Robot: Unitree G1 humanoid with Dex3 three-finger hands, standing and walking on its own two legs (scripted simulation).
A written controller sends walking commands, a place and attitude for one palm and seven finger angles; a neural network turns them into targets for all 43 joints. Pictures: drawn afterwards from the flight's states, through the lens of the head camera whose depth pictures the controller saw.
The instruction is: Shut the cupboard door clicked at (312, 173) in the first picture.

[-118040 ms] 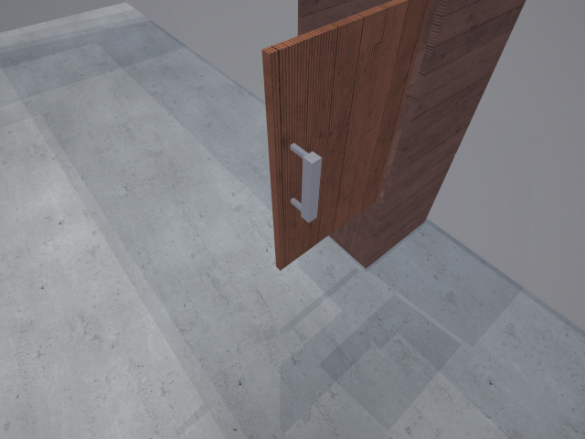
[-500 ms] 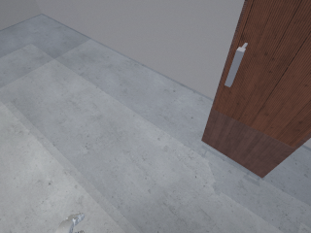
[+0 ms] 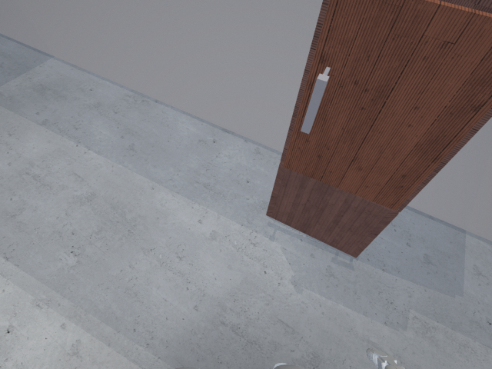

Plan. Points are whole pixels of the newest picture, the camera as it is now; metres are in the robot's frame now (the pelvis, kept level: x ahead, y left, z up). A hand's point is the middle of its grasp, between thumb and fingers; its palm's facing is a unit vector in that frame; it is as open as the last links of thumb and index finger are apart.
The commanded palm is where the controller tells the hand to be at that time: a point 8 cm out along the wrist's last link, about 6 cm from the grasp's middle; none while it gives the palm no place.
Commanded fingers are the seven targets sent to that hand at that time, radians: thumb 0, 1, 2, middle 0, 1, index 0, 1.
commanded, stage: turn to face it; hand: left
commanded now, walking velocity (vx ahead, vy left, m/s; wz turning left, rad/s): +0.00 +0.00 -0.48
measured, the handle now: (316, 101) +0.75 -0.11 -0.01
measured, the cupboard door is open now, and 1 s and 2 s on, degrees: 3 3 3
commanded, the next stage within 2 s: take the last steps up to it in 0.32 s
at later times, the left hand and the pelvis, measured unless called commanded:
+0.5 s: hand (176, 364) +0.14 +0.13 -0.14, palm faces -0.22 -0.94 -0.26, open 7.4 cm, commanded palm none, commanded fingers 0.00 0.90 0.90 -0.20 -0.30 -0.20 -0.30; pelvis +0.00 -0.04 +0.01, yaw -12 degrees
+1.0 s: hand (180, 335) +0.19 +0.13 -0.16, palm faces -0.27 -0.95 -0.16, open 7.4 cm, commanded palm none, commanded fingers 0.00 0.90 0.90 -0.20 -0.30 -0.20 -0.30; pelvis +0.10 -0.04 +0.02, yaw -18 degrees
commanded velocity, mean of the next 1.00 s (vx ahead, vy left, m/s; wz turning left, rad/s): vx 0.17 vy -0.03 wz -0.19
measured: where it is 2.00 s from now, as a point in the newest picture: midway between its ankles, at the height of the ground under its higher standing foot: outside the picture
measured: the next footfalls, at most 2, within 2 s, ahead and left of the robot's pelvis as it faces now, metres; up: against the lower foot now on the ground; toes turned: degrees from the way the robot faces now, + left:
right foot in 0.34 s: +0.01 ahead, -0.15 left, +0.00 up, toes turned -14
left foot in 0.74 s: +0.12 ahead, +0.06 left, +0.00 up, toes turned -10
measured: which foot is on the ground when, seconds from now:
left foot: down 0.00-0.34, up 0.36-0.72, down 0.74-1.00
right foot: up 0.00-0.32, down 0.34-0.74, up 0.76-1.00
